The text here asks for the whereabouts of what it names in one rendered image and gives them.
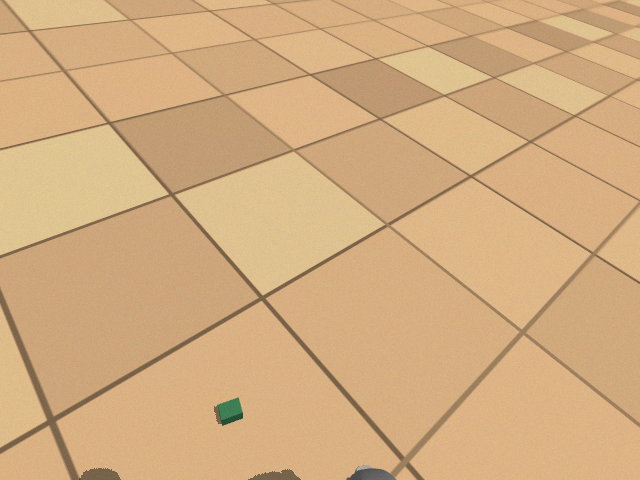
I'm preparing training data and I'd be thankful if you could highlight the small box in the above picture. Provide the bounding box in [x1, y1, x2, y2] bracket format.
[218, 397, 243, 426]

